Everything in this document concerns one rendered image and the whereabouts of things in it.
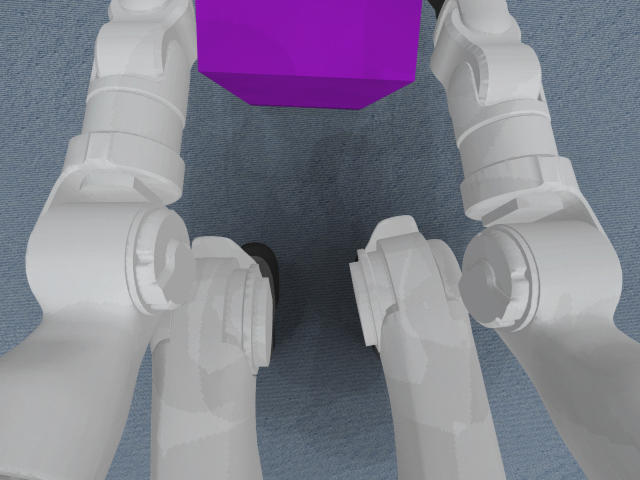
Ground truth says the robot left upper arm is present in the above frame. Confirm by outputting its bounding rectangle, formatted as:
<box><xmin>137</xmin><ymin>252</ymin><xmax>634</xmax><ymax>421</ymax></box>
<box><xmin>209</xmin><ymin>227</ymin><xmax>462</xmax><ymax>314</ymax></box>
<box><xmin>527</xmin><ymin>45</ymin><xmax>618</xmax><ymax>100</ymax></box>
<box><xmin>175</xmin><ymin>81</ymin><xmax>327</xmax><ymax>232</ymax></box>
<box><xmin>0</xmin><ymin>202</ymin><xmax>196</xmax><ymax>480</ymax></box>

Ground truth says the left robot forearm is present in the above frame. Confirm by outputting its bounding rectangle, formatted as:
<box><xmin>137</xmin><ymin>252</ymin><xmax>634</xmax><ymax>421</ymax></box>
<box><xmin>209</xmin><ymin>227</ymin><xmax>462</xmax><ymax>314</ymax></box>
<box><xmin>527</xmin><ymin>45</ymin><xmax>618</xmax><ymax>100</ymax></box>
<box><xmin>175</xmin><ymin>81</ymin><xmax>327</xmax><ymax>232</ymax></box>
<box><xmin>25</xmin><ymin>0</ymin><xmax>198</xmax><ymax>292</ymax></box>

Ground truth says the robot right upper arm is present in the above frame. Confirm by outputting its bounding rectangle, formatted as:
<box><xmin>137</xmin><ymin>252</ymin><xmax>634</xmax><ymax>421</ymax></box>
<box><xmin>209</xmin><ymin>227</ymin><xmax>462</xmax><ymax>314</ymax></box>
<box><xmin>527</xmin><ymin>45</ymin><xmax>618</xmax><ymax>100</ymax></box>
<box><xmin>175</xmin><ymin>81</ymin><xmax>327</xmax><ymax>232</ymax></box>
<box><xmin>458</xmin><ymin>220</ymin><xmax>640</xmax><ymax>480</ymax></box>

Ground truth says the robot left shin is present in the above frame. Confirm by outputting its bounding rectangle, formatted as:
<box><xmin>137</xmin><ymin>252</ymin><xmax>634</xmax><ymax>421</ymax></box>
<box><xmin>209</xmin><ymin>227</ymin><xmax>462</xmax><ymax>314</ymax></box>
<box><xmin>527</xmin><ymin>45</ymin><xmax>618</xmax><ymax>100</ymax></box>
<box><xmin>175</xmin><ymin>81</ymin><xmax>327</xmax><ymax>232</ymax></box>
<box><xmin>150</xmin><ymin>236</ymin><xmax>262</xmax><ymax>353</ymax></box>

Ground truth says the robot left foot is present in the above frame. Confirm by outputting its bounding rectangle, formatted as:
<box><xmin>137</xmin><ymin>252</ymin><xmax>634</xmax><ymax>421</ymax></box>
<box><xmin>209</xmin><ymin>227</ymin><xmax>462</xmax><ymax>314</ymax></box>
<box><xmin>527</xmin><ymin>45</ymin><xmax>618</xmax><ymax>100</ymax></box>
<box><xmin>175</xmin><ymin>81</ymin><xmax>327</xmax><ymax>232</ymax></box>
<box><xmin>241</xmin><ymin>242</ymin><xmax>279</xmax><ymax>358</ymax></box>

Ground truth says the carton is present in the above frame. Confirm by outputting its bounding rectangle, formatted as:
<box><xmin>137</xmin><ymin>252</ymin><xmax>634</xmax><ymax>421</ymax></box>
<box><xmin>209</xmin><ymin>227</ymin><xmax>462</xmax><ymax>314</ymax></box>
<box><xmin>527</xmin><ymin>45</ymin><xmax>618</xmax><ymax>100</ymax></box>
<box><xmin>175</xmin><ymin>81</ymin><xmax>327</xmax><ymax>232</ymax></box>
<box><xmin>195</xmin><ymin>0</ymin><xmax>422</xmax><ymax>110</ymax></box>

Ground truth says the right robot forearm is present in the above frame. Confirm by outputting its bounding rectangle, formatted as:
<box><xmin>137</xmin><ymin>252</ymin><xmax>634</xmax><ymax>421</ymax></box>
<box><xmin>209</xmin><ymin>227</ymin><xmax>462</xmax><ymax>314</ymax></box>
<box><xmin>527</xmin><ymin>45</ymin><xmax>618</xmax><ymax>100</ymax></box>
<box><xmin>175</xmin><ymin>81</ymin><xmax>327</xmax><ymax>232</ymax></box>
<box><xmin>430</xmin><ymin>0</ymin><xmax>622</xmax><ymax>273</ymax></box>

